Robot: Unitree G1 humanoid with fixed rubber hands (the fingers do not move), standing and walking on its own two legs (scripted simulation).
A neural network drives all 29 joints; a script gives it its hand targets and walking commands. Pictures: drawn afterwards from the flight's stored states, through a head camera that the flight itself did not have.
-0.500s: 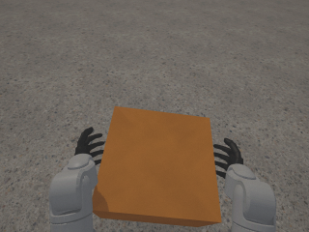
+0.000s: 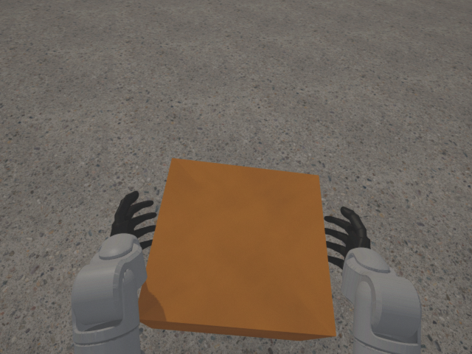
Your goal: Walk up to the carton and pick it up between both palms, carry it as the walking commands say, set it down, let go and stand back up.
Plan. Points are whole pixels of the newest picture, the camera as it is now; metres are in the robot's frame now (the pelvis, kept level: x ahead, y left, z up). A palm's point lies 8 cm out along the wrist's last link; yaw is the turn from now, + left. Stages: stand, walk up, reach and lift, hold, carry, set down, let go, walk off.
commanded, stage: carry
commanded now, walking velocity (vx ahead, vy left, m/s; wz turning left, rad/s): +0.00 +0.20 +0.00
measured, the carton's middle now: (236, 250) +0.30 +0.01 +0.01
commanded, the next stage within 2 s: none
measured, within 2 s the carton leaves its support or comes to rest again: neither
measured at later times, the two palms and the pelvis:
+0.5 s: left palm (72, 266) +0.24 +0.24 +0.09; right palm (314, 274) +0.23 -0.10 +0.08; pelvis -0.03 +0.06 +0.00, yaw +2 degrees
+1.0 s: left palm (21, 291) +0.20 +0.28 +0.10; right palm (288, 300) +0.19 -0.06 +0.09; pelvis -0.07 +0.11 +0.00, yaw +2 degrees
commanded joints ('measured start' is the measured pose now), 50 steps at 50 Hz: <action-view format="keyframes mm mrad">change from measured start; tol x32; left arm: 1 -400 -925 -766 -137 -433 26 -280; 50 -300 -889 -711 -139 -405 14 -290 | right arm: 1 -502 905 744 -223 423 -16 252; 50 -521 934 799 -202 443 -1 234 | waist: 1 -2 109 -370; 9 13 -304 -356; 24 -14 190 -390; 50 19 -309 -322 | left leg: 1 207 234 -323 -283 187 30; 10 -157 50 -97 261 -202 -108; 14 -21 9 -54 38 -189 -98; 21 320 244 -263 -41 780 -41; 34 190 208 -315 -225 235 47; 40 -186 48 -103 208 -190 -103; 50 -88 8 -10 104 -183 -130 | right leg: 1 35 -19 -37 -162 52 -88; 9 280 -514 387 -527 493 -235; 18 256 -261 50 -290 801 -78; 23 -22 -85 -100 -124 -30 -16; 31 -70 -39 -43 -64 -28 -61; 38 452 -334 236 -515 482 -141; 50 345 -328 108 -425 924 -165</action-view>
